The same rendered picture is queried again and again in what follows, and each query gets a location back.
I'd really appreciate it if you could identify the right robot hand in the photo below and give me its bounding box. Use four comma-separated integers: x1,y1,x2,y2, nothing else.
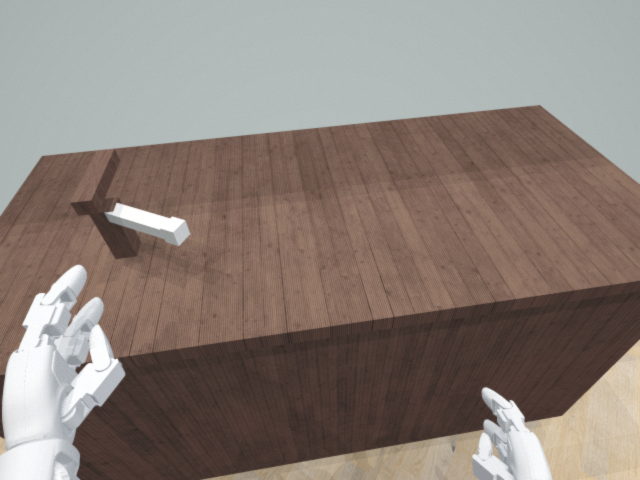
472,387,552,480

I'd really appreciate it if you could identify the counter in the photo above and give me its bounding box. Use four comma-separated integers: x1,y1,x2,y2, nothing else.
0,105,640,480

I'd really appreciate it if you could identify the left robot forearm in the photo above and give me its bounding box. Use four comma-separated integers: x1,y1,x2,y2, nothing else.
0,437,80,480

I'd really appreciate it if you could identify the left robot hand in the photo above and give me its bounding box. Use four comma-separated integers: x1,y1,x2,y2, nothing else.
2,265,125,451

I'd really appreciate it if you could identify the tap lever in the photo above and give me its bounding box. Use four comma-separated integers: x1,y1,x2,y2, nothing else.
105,203,190,246

